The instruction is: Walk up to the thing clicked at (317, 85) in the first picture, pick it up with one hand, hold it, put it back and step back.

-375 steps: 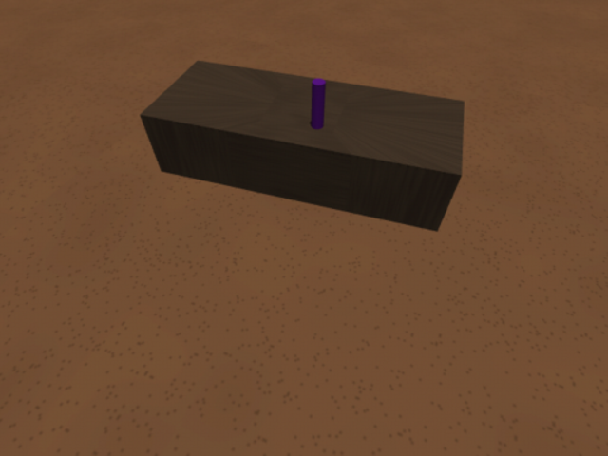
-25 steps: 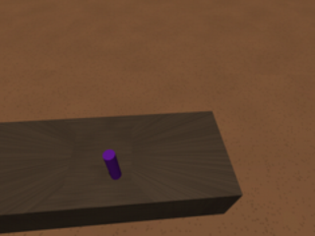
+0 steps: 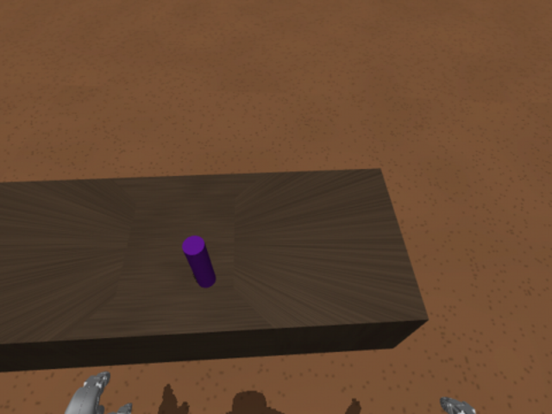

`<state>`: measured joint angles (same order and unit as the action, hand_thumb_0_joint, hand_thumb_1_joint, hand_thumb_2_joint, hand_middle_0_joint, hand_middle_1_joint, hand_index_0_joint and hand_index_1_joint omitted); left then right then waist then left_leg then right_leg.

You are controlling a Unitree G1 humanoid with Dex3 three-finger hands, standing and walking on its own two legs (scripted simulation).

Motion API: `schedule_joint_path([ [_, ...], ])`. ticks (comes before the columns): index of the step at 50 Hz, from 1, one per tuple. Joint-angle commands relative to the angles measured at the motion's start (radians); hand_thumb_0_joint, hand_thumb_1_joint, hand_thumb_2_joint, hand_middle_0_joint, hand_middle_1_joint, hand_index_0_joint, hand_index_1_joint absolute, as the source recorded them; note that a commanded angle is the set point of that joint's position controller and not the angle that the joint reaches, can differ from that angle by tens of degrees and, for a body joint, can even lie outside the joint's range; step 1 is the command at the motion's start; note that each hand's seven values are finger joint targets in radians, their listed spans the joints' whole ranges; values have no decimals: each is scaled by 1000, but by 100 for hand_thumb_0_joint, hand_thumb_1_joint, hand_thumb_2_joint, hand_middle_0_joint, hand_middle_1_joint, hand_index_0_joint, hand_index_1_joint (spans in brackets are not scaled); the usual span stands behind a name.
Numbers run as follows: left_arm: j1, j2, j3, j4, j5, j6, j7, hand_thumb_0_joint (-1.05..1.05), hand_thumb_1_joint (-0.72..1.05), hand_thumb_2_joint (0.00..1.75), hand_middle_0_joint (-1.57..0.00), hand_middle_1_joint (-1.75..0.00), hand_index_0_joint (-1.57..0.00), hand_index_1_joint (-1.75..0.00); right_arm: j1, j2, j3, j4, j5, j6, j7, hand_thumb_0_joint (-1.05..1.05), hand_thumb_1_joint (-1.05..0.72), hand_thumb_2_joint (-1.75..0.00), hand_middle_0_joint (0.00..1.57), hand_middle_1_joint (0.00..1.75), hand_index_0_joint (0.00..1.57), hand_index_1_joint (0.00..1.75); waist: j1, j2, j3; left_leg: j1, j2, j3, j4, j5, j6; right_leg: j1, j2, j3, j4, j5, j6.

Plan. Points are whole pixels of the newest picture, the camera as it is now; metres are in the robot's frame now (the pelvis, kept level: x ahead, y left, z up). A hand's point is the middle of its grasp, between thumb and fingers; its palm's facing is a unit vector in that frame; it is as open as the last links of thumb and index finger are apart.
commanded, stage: go down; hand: left
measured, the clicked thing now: (200, 263) +0.50 +0.20 -0.35
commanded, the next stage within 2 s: none
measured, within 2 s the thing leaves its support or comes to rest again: neither
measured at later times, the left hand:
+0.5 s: hand (112, 400) +0.17 +0.27 -0.14, palm faces +0.02 -0.94 -0.33, open 16.8 cm
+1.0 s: hand (106, 404) +0.16 +0.27 -0.14, palm faces +0.04 -0.94 -0.34, open 17.1 cm
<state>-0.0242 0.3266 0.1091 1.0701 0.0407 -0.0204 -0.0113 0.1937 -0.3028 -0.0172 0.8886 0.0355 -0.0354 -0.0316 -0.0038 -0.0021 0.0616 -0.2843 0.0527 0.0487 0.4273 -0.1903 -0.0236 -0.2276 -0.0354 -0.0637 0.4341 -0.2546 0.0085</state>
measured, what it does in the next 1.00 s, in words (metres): stands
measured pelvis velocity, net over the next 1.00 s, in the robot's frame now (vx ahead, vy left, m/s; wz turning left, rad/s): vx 0.02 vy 0.01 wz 0.02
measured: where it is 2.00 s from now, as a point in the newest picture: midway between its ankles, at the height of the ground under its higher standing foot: outside the picture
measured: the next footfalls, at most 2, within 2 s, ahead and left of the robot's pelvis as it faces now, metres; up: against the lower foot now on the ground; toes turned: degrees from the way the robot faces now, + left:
none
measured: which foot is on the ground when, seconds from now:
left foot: down 0.00-1.00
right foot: down 0.00-1.00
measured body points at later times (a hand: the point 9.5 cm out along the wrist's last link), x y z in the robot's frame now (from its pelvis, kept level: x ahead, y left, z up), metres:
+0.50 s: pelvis +0.02 +0.01 -0.02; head +0.06 +0.02 +0.43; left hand +0.17 +0.32 -0.12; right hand +0.17 -0.25 -0.11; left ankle +0.02 +0.14 -0.74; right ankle -0.02 -0.12 -0.74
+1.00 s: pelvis +0.02 +0.01 -0.04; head +0.06 +0.02 +0.40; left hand +0.16 +0.32 -0.11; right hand +0.17 -0.24 -0.13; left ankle +0.02 +0.14 -0.74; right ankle -0.02 -0.12 -0.74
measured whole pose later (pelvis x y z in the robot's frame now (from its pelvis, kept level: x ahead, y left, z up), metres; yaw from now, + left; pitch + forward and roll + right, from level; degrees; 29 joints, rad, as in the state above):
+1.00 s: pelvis +0.02 +0.01 -0.04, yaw +1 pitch +11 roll -2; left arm 0.30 0.35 0.17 0.27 0.04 0.46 -0.09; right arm 0.25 -0.24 0.00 0.60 0.01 -0.15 -0.13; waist -0.02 0.03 -0.11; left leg -0.64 0.06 0.00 0.88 -0.43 -0.01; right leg -0.54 -0.04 -0.08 0.83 -0.47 0.02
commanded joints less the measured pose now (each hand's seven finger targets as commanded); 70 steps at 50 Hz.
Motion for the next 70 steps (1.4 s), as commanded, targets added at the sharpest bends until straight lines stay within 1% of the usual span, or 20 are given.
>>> schedule_joint_path([
  [1, 24, 288, 130, -149, 55, 23, 2, 0, 13, 15, -4, -5, -5, -3, 61, -140, -72, -182, -4, -35, -18, 0, -96, -91, 20, 30, 20, 30, 42, 58, -295, 82, -66, 8, 21, 191, 27, 33, 23, 25, -9, 226, -31],
  [4, 49, 222, 103, -246, 52, 105, -3, 0, -5, 11, -5, -5, -6, -4, 40, -126, -69, -237, 3, -43, -20, 0, -94, -90, 20, 30, 20, 30, 18, 54, -289, 86, -64, 5, 19, 200, 29, 29, 29, 19, -13, 234, -28],
  [9, 47, 191, 81, -369, 36, 222, -13, 0, -30, 9, -6, -6, -6, -5, 17, -112, -56, -307, 7, -53, -29, 0, -88, -89, 20, 30, 20, 30, -5, 25, -210, 36, -54, 0, 42, 130, 28, -53, 38, 6, 4, 148, -26],
  [14, 33, 220, 106, -492, 30, 267, -29, 0, -46, 7, -7, -7, -7, -7, 39, -104, -52, -322, 2, -69, -39, 0, -85, -88, 20, 30, 20, 30, -17, 2, -250, 28, -52, -5, 95, 151, 32, -70, 35, 6, 49, 176, -15],
  [19, 92, 223, 109, -585, 46, 299, -46, 0, -50, 5, -8, -7, -8, -7, 37, -101, -50, -334, -3, -82, -55, 0, -83, -88, 20, 30, 20, 30, -18, 37, -286, 30, -53, -9, 152, 234, 29, -83, 31, 7, 101, 258, -8],
  [23, 121, 226, 112, -612, 51, 332, -57, 0, -51, 4, -8, -7, -8, -7, 41, -97, -42, -326, -6, -88, -62, 0, -83, -88, 20, 30, 20, 30, -22, 72, -240, -3, -48, -17, 162, 173, 25, -133, 36, 1, 116, 181, -14],
  [24, 106, 230, 112, -691, 47, 334, -57, 0, -50, 5, -8, -7, -7, -7, 19, -98, -45, -357, -7, -93, -65, 0, -83, -88, 20, 30, 20, 30, -15, 80, -275, 3, -48, -20, 170, 190, 25, -127, 35, 1, 124, 194, -14],
  [25, 182, 197, 100, -589, 50, 351, -62, 0, -53, 5, -8, -8, -8, -8, 37, -88, -35, -328, -8, -93, -66, 0, -84, -88, 20, 30, 20, 30, -28, 56, -236, -19, -45, -24, 175, 168, 27, -145, 39, -3, 130, 167, -14],
  [26, 136, 220, 105, -729, 45, 348, -63, 0, -52, 6, -8, -8, -7, -8, 12, -97, -45, -366, -9, -98, -69, 0, -83, -88, 20, 30, 20, 30, -11, 77, -280, -7, -44, -28, 186, 206, 26, -134, 38, -4, 142, 199, -13],
  [27, 187, 198, 98, -633, 48, 361, -66, 0, -52, 5, -8, -8, -8, -8, 36, -87, -35, -333, -10, -99, -69, 0, -84, -88, 20, 30, 20, 30, -26, 67, -247, -27, -43, -30, 193, 184, 27, -151, 40, -5, 147, 175, -13],
  [28, 125, 249, 125, -796, 41, 356, -62, 0, -53, 6, -8, -9, -8, -9, 11, -99, -46, -376, -9, -105, -73, 0, -84, -88, 20, 30, 20, 30, -9, 94, -313, -4, -40, -36, 203, 229, 26, -142, 41, -6, 161, 208, -13],
  [29, 190, 217, 114, -707, 43, 368, -63, 0, -53, 5, -8, -8, -8, -8, 18, -99, -44, -364, -12, -107, -75, 0, -84, -88, 20, 30, 20, 30, -22, 75, -277, -28, -45, -31, 217, 214, 28, -151, 38, -2, 161, 201, -9],
  [30, 203, 203, 95, -729, 44, 378, -67, 0, -53, 6, -8, -9, -7, -9, 23, -96, -44, -371, -12, -111, -76, 0, -84, -88, 20, 30, 20, 30, -32, 58, -295, -25, -40, -37, 231, 231, 33, -166, 42, -4, 175, 213, -8],
  [31, 188, 220, 112, -772, 38, 380, -65, 0, -52, 7, -7, -9, -7, -9, 9, -96, -43, -380, -13, -114, -78, 0, -84, -88, 20, 30, 20, 30, -17, 71, -293, -40, -44, -36, 236, 219, 31, -164, 38, -2, 176, 205, -8],
  [32, 206, 216, 110, -741, 37, 389, -65, 0, -52, 6, -8, -8, -7, -8, 29, -93, -41, -363, -14, -116, -80, 0, -84, -88, 20, 30, 20, 30, -35, 61, -283, -50, -41, -39, 249, 214, 34, -185, 41, -3, 187, 200, -6],
  [36, 236, 222, 119, -834, 26, 402, -63, 0, -50, 7, -7, -7, -6, -8, 17, -96, -45, -399, -16, -130, -86, 0, -84, -88, 20, 30, 20, 30, -24, 73, -342, -53, -34, -52, 283, 242, 31, -204, 45, -10, 226, 200, -7],
  [37, 254, 208, 114, -802, 25, 410, -63, 0, -47, 9, -6, -9, -6, -9, 18, -93, -42, -395, -18, -134, -88, 0, -84, -88, 20, 30, 20, 30, -30, 43, -308, -84, -34, -53, 291, 227, 34, -218, 46, -11, 233, 196, -6],
  [38, 246, 221, 129, -866, 20, 408, -58, 0, -49, 9, -7, -8, -6, -8, 15, -87, -42, -407, -19, -137, -91, 0, -84, -88, 20, 30, 20, 30, -12, 71, -324, -96, -38, -49, 300, 210, 30, -215, 41, -8, 238, 188, -7],
  [65, 389, 262, 182, -1086, -25, 490, -88, 0, -55, 9, -7, -7, -6, -8, 26, -76, -30, -454, -15, -218, -157, 0, -85, -88, 20, 30, 20, 30, -23, 94, -325, -269, -44, -66, 418, -13, 31, -374, 42, -8, 342, -2, -8],
  [70, 234, 320, 217, -1062, -25, 467, -83, 0, -53, 8, -7, -5, -6, -7, 30, -80, -25, -435, -15, -240, -173, 0, -85, -88, 20, 30, 20, 30, -49, 74, -316, -279, -40, -73, 433, -41, 36, -398, 36, 0, 338, -15, -2],
])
